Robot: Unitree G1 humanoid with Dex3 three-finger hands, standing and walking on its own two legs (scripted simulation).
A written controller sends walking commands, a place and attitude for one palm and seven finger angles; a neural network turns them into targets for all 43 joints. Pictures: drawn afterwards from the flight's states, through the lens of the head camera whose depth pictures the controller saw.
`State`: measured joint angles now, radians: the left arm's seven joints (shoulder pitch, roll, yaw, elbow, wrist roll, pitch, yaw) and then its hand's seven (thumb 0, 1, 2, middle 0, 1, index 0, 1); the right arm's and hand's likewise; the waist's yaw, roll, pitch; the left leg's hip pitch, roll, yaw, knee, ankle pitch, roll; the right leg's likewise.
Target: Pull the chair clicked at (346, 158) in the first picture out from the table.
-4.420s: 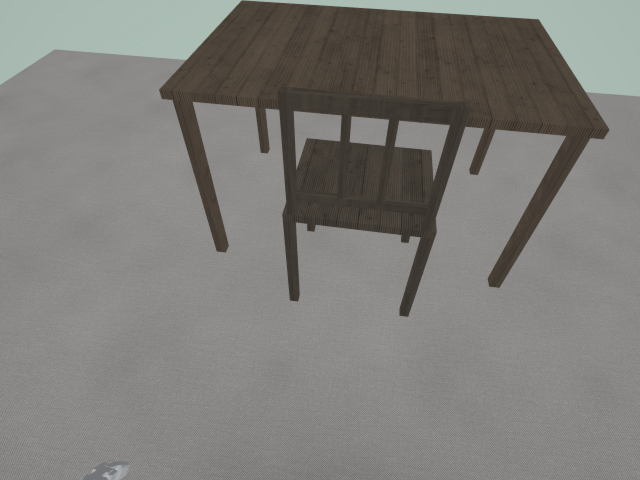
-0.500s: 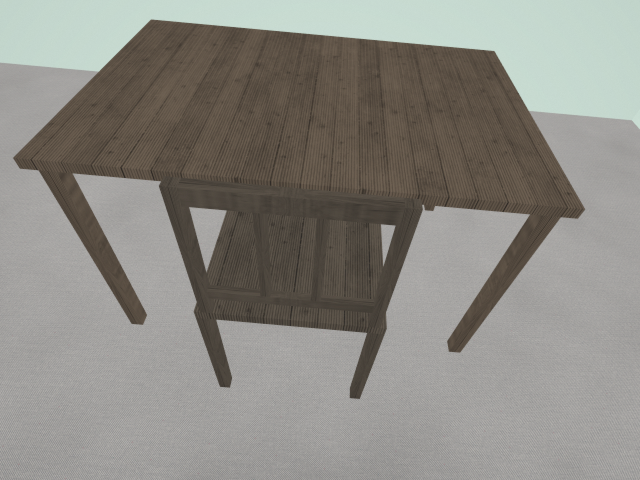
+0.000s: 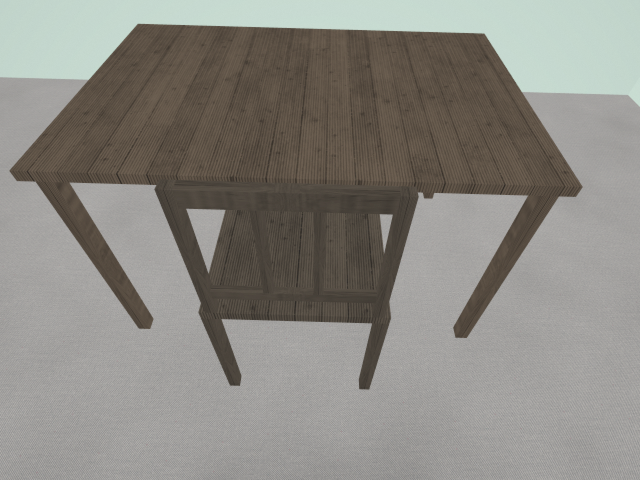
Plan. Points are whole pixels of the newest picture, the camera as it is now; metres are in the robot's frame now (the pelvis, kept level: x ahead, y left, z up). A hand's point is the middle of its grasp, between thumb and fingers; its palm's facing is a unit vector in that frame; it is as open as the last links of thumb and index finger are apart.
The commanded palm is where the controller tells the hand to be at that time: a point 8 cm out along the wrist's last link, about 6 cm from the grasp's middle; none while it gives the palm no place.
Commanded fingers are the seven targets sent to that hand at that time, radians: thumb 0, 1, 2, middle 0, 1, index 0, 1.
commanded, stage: look again from close up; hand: left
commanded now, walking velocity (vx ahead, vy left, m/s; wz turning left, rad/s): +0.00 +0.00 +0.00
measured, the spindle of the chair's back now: (263, 253) +0.52 +0.14 -0.10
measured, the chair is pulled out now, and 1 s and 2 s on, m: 0.00 0.00 0.00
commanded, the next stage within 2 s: shuffle to correct the standing spot in 1.04 s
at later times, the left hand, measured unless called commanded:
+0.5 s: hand out of the picture +0.02 +0.16 -0.17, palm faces +0.01 -0.98 -0.21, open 7.4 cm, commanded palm none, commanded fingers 0.00 0.90 0.90 -0.20 -0.30 -0.20 -0.30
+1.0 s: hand out of the picture +0.00 +0.13 -0.17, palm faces +0.02 -0.99 -0.17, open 7.4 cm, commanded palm none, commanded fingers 0.00 0.90 0.90 -0.20 -0.30 -0.20 -0.30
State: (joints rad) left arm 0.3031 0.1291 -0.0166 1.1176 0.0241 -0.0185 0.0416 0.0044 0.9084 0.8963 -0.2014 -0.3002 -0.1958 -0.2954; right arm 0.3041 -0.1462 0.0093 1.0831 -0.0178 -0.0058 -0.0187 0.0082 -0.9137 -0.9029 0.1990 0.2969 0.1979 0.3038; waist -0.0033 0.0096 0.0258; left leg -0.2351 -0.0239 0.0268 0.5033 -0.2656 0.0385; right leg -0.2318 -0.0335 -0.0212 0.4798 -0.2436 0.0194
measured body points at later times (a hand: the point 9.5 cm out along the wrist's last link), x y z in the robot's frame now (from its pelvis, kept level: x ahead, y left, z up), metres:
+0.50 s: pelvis +0.01 -0.01 +0.00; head +0.02 -0.03 +0.45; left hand +0.02 +0.21 -0.15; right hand +0.02 -0.23 -0.16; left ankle +0.00 +0.09 -0.74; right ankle +0.01 -0.14 -0.74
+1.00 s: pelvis +0.02 -0.02 +0.00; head +0.03 -0.03 +0.45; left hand +0.00 +0.19 -0.16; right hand +0.01 -0.24 -0.16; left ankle +0.00 +0.09 -0.74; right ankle +0.01 -0.14 -0.74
